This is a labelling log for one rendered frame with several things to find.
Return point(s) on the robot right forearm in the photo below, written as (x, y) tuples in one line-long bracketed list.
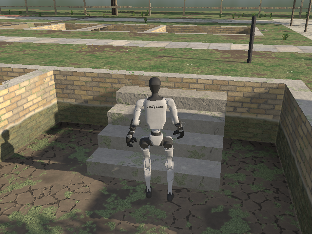
[(179, 126)]

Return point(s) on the robot left thigh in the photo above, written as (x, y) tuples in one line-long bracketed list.
[(145, 148)]

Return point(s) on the left robot shin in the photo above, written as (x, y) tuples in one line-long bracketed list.
[(147, 175)]

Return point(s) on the right robot hand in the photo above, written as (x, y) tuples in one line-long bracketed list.
[(181, 134)]

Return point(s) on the robot left forearm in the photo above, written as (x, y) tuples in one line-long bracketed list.
[(131, 130)]

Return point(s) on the robot left upper arm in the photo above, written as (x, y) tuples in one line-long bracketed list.
[(137, 111)]

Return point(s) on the robot right upper arm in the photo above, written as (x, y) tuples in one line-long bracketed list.
[(170, 102)]

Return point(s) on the left robot hand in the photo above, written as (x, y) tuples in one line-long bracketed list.
[(128, 140)]

